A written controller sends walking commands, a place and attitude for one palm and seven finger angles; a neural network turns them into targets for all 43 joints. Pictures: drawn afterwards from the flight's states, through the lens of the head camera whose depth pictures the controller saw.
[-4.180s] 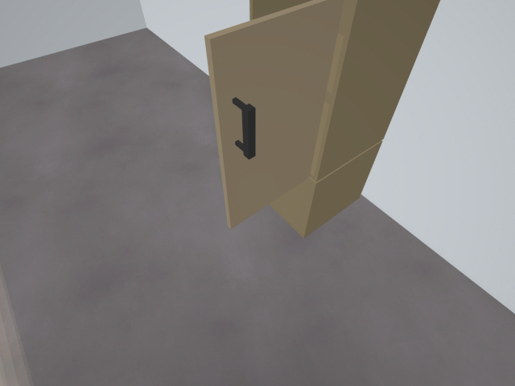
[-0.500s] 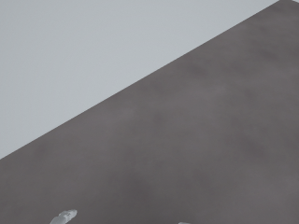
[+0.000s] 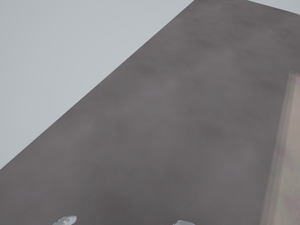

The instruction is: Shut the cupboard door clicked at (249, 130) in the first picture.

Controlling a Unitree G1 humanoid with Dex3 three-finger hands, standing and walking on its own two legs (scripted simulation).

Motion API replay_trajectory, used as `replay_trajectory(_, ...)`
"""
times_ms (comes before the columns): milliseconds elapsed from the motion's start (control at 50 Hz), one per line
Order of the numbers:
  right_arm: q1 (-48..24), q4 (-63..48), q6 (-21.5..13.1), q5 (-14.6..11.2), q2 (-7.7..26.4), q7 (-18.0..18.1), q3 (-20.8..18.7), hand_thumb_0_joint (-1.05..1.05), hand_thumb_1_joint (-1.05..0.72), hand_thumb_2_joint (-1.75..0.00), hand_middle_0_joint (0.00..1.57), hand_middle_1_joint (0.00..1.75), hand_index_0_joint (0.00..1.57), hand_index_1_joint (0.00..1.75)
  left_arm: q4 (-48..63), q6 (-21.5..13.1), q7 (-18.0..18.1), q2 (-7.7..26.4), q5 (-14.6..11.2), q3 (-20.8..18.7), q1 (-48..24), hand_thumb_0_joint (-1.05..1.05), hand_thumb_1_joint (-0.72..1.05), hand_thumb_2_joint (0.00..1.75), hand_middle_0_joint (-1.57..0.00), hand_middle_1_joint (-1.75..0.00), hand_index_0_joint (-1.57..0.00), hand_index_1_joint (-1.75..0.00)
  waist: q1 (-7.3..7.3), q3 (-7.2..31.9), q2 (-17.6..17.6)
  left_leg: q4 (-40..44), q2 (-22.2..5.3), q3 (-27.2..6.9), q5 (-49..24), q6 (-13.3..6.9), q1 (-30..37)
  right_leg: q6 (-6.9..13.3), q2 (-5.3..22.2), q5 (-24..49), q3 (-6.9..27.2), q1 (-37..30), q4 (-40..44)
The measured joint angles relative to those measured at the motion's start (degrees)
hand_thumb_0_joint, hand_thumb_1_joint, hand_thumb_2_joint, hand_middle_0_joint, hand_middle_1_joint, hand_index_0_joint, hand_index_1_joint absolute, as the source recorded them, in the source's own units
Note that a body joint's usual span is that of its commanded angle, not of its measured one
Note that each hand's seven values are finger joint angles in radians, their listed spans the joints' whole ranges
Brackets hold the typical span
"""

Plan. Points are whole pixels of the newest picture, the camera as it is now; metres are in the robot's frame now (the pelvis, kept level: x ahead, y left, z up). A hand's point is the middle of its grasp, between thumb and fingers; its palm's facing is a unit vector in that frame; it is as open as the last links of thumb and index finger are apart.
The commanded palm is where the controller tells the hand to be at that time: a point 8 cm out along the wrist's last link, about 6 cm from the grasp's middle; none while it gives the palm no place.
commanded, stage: walk around to get in front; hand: left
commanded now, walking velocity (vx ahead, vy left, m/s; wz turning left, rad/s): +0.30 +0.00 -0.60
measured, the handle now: out of the picture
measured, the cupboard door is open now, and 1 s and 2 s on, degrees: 92 92 92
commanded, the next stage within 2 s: walk to a spot facing it in 0.98 s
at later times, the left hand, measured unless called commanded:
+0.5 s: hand (107, 190) +0.24 +0.16 -0.19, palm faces -0.26 -0.95 -0.17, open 7.4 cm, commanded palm none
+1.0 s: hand (158, 129) +0.48 -0.01 -0.17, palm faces -0.41 -0.89 -0.19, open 7.2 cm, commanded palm none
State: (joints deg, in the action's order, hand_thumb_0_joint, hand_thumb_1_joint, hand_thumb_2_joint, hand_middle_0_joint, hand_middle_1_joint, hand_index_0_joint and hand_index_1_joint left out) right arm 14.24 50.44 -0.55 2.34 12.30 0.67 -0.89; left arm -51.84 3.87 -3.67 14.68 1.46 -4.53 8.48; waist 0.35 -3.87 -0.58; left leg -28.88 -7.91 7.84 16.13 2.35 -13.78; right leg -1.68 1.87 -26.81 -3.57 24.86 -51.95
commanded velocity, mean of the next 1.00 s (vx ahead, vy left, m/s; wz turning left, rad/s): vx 0.35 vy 0.00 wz -0.36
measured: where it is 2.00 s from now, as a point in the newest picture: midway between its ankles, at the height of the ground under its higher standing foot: (190, 164)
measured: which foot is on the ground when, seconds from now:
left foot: down 0.00-0.10, up 0.12-0.38, down 0.40-0.74, up 0.76-1.00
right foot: up 0.00-0.08, down 0.10-0.40, up 0.42-0.72, down 0.74-1.00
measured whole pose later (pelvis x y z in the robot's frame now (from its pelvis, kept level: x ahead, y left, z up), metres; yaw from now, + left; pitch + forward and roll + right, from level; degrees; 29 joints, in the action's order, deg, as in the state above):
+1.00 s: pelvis +0.35 -0.16 +0.00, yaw -26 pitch +1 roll +0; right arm 12.6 56.8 -1.6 1.7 10.8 -1.6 -3.0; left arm -58.7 -3.5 -0.7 11.5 1.0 -3.5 13.0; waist -0.8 -2.7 -1.1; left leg -42.4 -6.9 5.7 14.9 3.7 -28.5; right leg 2.3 -0.5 -16.5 -5.0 7.5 -22.7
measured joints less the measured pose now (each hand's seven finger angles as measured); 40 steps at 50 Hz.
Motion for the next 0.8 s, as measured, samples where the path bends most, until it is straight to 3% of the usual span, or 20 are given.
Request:
replay_trajectory(100,3.3,1.3,0.4,-0.4,1.4,-0.8,-0.8,0.01,-0.90,-0.90,0.21,0.30,0.20,0.30,0.7,-1.8,-0.6,-0.1,0.2,0.5,-0.3,0.01,0.91,0.90,-0.20,-0.30,-0.20,-0.30,-1.35,0.8,1.8,-5.4,-3.3,2.7,5.0,1.8,0.4,1.8,0.2,4.4,-2.6,-7.2,18.6)
replay_trajectory(120,3.5,2.0,1.0,-0.7,1.7,-0.9,-1.1,0.01,-0.90,-0.90,0.21,0.30,0.20,0.30,0.8,-2.6,-0.3,-0.1,0.2,0.5,-0.4,0.01,0.91,0.90,-0.20,-0.30,-0.20,-0.30,-1.23,0.8,1.6,-10.8,-3.1,1.8,10.0,1.9,-1.2,2.3,0.2,9.6,-2.2,-6.9,18.6)
replay_trajectory(160,2.8,3.7,2.5,-1.0,2.8,-1.0,-1.6,0.01,-0.90,-0.90,0.21,0.30,0.20,0.30,0.6,-3.9,0.8,-1.0,-0.2,0.7,-0.3,0.01,0.91,0.90,-0.20,-0.30,-0.20,-0.30,-1.04,0.3,2.2,-23.4,-1.3,-2.4,14.5,1.8,-6.0,2.9,-0.3,9.5,-1.8,-7.1,16.4)
replay_trajectory(220,1.1,4.6,2.8,-0.9,3.4,-1.4,-2.4,0.01,-0.91,-0.90,0.20,0.30,0.20,0.30,-0.1,-4.6,1.9,-1.9,-0.2,1.0,1.9,0.00,0.91,0.90,-0.20,-0.30,-0.20,-0.30,-0.62,0.4,1.8,-30.2,0.8,-4.1,11.1,2.2,-11.8,3.0,-0.8,8.1,-0.3,-10.0,19.6)
replay_trajectory(300,-1.8,2.4,1.2,-0.9,2.5,-2.0,-2.6,0.01,-0.91,-0.90,0.20,0.30,0.20,0.30,-2.5,-4.8,1.8,-2.0,0.0,1.1,5.1,0.00,0.91,0.90,-0.20,-0.30,-0.20,-0.30,-0.21,0.5,-0.4,-20.3,2.2,-3.6,4.5,2.5,-14.0,2.7,-1.0,9.3,2.8,-13.6,24.8)
replay_trajectory(380,-3.8,0.2,-1.2,-1.0,1.5,-2.1,-1.9,0.01,-0.91,-0.90,0.20,0.30,0.19,0.30,-4.7,-4.3,1.4,-2.0,0.0,1.0,7.7,0.01,0.91,0.90,-0.20,-0.30,-0.20,-0.30,0.46,0.4,-1.6,-6.3,3.8,-2.6,-0.4,2.1,-10.1,1.7,-1.4,6.4,6.0,-15.7,23.7)
replay_trajectory(400,-3.6,-0.6,-2.2,-0.8,1.8,-1.9,-1.5,0.01,-0.91,-0.90,0.20,0.30,0.20,0.30,-4.9,-4.0,1.3,-2.2,-0.2,0.9,8.7,0.01,0.91,0.90,-0.20,-0.30,-0.20,-0.30,0.57,1.0,-0.8,-2.7,3.5,-3.1,0.2,1.2,-8.4,2.1,-2.2,4.4,6.5,-14.8,20.9)
replay_trajectory(420,-3.8,-0.9,-3.1,-0.4,1.7,-1.6,-1.3,0.01,-0.91,-0.90,0.20,0.30,0.20,0.30,-5.3,-3.6,1.2,-2.2,-0.4,0.8,9.1,0.01,0.91,0.90,-0.20,-0.30,-0.20,-0.30,0.27,1.3,-0.6,-3.5,3.1,-3.0,-2.8,-0.1,-8.8,2.4,-2.7,0.9,6.3,-12.6,14.3)
replay_trajectory(460,-3.4,-1.0,-3.9,0.0,0.4,-1.0,-0.7,0.01,-0.91,-0.90,0.20,0.30,0.20,0.30,-6.1,-2.9,1.1,-1.4,-0.2,0.5,8.4,0.01,0.91,0.90,-0.20,-0.30,-0.20,-0.30,-0.01,1.2,-1.8,-6.8,2.5,-1.4,-1.7,-1.7,-8.4,3.0,-2.4,-1.9,5.5,-6.9,-1.3)
replay_trajectory(520,-0.7,0.0,-4.0,0.1,-1.4,-0.5,-0.1,0.00,-0.91,-0.90,0.20,0.30,0.20,0.30,-5.9,-2.6,0.6,-0.5,0.4,-0.1,5.4,0.01,0.91,0.90,-0.20,-0.30,-0.20,-0.30,-0.15,1.2,-2.7,-3.7,1.9,0.4,-0.5,-1.2,-4.5,2.6,-0.4,3.4,2.6,0.9,-14.2)
replay_trajectory(560,1.2,1.7,-3.9,0.0,-1.9,-0.3,0.1,0.00,-0.90,-0.90,0.20,0.30,0.20,0.30,-4.7,-2.7,0.2,-0.6,0.5,-0.2,3.2,0.01,0.91,0.90,-0.20,-0.30,-0.20,-0.30,0.02,1.0,-2.2,0.0,1.3,1.4,-1.1,-0.4,-1.3,2.0,1.1,6.4,0.9,3.8,-12.6)
replay_trajectory(600,3.0,3.3,-3.5,0.0,-2.0,-0.4,0.0,0.00,-0.90,-0.90,0.20,0.30,0.20,0.30,-3.4,-2.9,-0.1,-1.2,0.4,0.1,1.2,0.01,0.91,0.90,-0.20,-0.30,-0.19,-0.30,-0.18,1.0,-1.2,3.0,0.7,2.7,-1.0,-0.1,1.7,1.8,2.2,8.1,-0.5,4.8,-5.5)
replay_trajectory(680,6.4,6.0,-2.4,0.0,-1.6,-0.9,-0.6,0.01,-0.90,-0.90,0.20,0.30,0.20,0.30,-1.5,-3.3,-0.3,-1.7,0.4,0.6,-2.4,0.01,0.91,0.90,-0.19,-0.30,-0.19,-0.30,-2.01,0.4,0.4,4.4,-0.5,5.1,1.5,1.6,6.3,2.0,2.5,10.6,-2.6,3.4,9.1)
replay_trajectory(740,9.6,7.7,-1.4,-0.4,-1.3,-1.2,-0.9,0.01,-0.90,-0.90,0.20,0.30,0.20,0.30,-0.4,-4.8,-0.2,-1.2,0.5,0.9,-4.4,0.01,0.91,0.90,-0.20,-0.30,-0.19,-0.30,-3.16,0.2,0.3,-3.0,-1.8,5.6,6.9,2.7,6.5,4.1,1.7,12.4,-3.3,-1.6,18.1)
replay_trajectory(800,8.2,10.4,0.6,-1.1,-0.3,-1.4,-1.4,0.01,-0.90,-0.90,0.20,0.30,0.20,0.30,-0.3,-6.7,1.3,-2.3,-0.2,1.1,-5.0,0.00,0.91,0.90,-0.20,-0.30,-0.20,-0.30,-2.99,-1.0,1.5,-27.0,-1.0,-0.9,12.7,1.3,-2.4,4.8,0.7,10.9,-3.6,-2.8,14.2)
